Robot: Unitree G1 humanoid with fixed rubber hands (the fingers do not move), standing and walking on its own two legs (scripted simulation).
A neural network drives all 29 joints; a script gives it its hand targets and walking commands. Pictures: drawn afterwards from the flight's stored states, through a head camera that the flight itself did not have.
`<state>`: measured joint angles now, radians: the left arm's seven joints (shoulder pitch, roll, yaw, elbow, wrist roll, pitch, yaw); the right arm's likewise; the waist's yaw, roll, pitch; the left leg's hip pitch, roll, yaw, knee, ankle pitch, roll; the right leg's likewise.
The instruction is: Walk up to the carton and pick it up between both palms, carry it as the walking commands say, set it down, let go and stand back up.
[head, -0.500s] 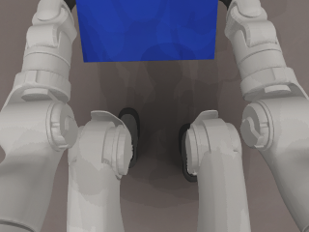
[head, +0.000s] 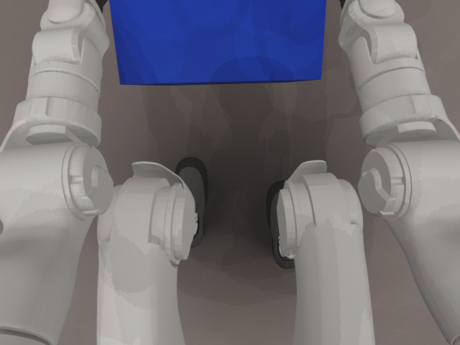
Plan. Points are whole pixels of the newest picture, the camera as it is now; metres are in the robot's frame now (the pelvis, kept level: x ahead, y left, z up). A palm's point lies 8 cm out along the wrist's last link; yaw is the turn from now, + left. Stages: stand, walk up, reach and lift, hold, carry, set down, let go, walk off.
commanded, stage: set down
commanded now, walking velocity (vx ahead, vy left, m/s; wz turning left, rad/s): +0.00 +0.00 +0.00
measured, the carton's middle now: (220, 2) +0.55 +0.05 -0.24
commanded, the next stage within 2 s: none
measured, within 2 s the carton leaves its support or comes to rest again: neither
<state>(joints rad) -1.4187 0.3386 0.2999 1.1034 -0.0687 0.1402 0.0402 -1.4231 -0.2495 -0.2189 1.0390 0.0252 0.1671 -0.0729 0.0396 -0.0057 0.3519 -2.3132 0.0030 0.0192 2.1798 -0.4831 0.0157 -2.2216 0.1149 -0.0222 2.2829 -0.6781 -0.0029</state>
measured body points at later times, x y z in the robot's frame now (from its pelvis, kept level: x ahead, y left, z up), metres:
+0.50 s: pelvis +0.00 +0.00 +0.01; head +0.36 +0.01 +0.26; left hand +0.53 +0.22 -0.18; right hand +0.55 -0.14 -0.18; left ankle +0.14 +0.11 -0.32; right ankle +0.09 -0.10 -0.32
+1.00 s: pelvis +0.00 +0.00 +0.01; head +0.36 +0.01 +0.27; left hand +0.54 +0.25 -0.15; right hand +0.57 -0.17 -0.15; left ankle +0.14 +0.11 -0.32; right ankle +0.09 -0.10 -0.32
